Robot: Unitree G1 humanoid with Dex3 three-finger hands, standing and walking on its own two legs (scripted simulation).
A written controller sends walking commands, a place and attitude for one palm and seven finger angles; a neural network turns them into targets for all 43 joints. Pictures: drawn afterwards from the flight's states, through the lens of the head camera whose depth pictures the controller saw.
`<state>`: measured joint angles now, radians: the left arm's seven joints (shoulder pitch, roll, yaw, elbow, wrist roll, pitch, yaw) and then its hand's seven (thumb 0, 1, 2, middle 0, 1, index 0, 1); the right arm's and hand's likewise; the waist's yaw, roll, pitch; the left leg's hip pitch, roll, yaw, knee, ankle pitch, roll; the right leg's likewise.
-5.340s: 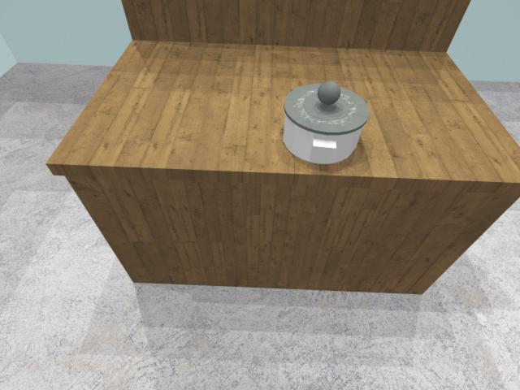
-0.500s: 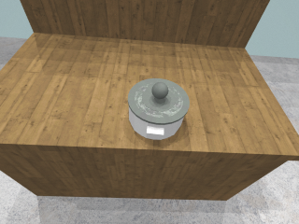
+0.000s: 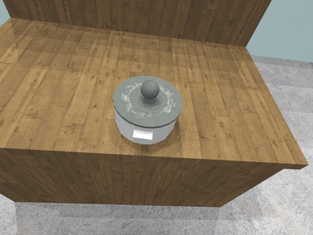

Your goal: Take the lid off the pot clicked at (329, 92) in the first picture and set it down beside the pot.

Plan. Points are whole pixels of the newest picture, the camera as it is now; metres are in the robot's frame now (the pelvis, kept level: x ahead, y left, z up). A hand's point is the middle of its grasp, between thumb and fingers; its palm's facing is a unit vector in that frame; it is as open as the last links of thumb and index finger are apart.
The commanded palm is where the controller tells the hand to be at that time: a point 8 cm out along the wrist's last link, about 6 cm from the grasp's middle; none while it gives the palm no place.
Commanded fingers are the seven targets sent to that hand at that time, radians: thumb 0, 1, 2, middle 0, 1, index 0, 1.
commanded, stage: shuffle to correct the standing spot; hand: left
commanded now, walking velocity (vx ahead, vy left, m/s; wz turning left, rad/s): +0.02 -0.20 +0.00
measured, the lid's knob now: (150, 89) +0.47 +0.06 +0.09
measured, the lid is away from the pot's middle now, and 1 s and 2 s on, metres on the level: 0.00 0.00 0.00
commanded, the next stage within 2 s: come to a stop and stand still in 0.26 s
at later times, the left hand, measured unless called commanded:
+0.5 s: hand out of the picture +0.08 +0.09 -0.17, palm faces +0.00 -0.98 -0.20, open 7.2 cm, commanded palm none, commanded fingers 0.00 0.90 0.90 -0.20 -0.30 -0.20 -0.30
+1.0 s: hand out of the picture +0.00 +0.15 -0.16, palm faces +0.01 -0.96 -0.27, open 7.4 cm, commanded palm none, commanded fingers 0.00 0.90 0.90 -0.20 -0.30 -0.20 -0.30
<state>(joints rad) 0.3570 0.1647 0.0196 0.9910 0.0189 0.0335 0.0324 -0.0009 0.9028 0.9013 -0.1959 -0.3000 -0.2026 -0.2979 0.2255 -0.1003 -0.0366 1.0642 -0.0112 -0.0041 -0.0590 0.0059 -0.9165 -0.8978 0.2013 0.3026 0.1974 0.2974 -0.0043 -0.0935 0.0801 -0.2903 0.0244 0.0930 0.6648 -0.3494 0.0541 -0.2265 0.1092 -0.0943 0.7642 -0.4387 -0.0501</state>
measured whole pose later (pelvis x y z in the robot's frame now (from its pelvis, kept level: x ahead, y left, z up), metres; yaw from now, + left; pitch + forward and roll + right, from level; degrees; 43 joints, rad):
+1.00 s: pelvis -0.02 -0.06 +0.01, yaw +1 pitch -2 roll +0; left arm 0.28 0.22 -0.01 1.00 0.03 0.02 0.04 0.00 0.90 0.90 -0.20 -0.30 -0.20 -0.30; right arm 0.20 -0.19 -0.05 0.98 -0.02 0.03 0.01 0.00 -0.91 -0.90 0.20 0.30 0.20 0.30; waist 0.00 0.01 0.03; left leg -0.28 0.05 0.03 0.61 -0.29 -0.03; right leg -0.29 -0.12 0.00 0.58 -0.26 0.07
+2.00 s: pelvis -0.02 -0.06 +0.01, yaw +2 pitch -1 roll +1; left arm 0.28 0.17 -0.01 1.05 0.03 0.00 0.04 0.00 0.90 0.90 -0.20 -0.30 -0.20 -0.30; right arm 0.27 -0.16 -0.04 1.07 -0.01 -0.01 -0.01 0.01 -0.91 -0.90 0.20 0.30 0.20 0.30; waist 0.00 0.02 0.04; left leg -0.26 0.04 0.02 0.54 -0.26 -0.03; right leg -0.28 -0.07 0.07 0.55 -0.25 0.08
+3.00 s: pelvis +0.00 -0.07 +0.01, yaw +6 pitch -3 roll -1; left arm 0.64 0.22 0.10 -0.08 0.00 0.02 0.12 0.01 0.90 0.90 -1.19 -1.38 -1.19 -1.38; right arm 0.18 -0.19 -0.01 0.49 0.01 -0.25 -0.10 0.01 -0.90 -0.90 0.20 0.31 0.19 0.29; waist 0.05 0.01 0.00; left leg -0.26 0.04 -0.05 0.62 -0.31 -0.04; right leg -0.22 -0.07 -0.01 0.58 -0.31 0.06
